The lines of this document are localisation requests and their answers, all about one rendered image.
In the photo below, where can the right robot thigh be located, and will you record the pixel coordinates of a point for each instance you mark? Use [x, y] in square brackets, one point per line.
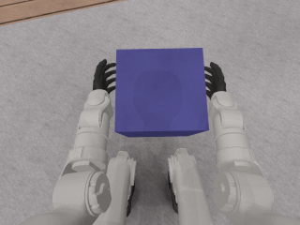
[193, 207]

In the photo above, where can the right robot hand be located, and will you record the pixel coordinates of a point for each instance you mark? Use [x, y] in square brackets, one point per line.
[216, 83]

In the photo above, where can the carton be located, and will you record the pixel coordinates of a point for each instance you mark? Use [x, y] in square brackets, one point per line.
[160, 92]

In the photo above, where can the right robot upper arm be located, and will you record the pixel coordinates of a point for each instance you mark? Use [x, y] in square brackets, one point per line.
[247, 199]

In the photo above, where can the left robot forearm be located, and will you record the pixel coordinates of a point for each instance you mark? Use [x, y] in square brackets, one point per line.
[89, 151]

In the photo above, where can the robot right foot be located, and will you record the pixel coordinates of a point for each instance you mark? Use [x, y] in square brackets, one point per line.
[174, 204]

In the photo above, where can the left robot hand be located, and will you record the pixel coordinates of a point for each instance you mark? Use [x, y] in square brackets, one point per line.
[100, 77]

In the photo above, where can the right robot forearm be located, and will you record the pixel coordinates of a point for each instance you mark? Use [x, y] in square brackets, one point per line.
[231, 136]

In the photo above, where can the left robot upper arm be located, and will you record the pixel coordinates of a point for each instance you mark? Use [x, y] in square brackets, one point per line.
[78, 199]

